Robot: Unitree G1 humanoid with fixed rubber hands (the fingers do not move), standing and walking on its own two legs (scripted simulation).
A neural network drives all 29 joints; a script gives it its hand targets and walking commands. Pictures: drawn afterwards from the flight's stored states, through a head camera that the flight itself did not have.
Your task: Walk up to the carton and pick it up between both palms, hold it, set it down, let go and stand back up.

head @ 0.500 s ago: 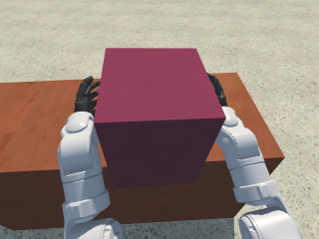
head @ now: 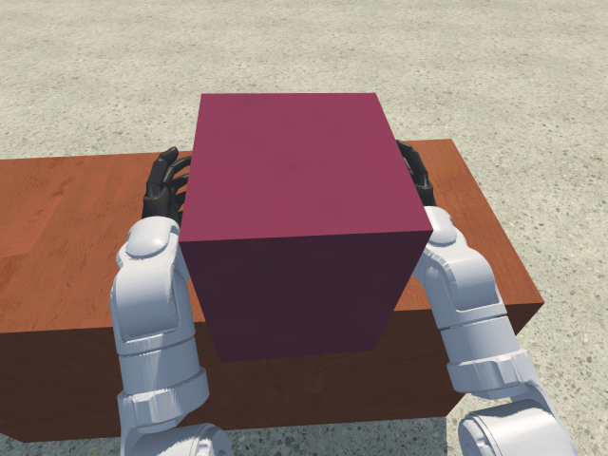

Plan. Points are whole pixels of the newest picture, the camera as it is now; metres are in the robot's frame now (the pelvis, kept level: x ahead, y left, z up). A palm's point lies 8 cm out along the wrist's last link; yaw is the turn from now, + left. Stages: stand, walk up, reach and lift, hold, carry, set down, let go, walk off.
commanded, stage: hold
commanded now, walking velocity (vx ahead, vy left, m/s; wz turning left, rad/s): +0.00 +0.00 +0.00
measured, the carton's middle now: (294, 232) +0.35 +0.01 +0.14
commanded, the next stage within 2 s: none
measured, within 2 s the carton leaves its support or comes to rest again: neither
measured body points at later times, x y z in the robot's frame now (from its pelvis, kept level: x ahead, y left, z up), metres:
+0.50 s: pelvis +0.00 +0.00 +0.00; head +0.00 +0.00 +0.45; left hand +0.36 +0.15 +0.18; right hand +0.37 -0.14 +0.16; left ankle +0.00 +0.12 -0.76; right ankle +0.00 -0.12 -0.76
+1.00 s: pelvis -0.01 +0.00 +0.00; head -0.01 +0.00 +0.45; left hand +0.36 +0.15 +0.18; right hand +0.37 -0.14 +0.16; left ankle +0.00 +0.12 -0.76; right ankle +0.00 -0.12 -0.76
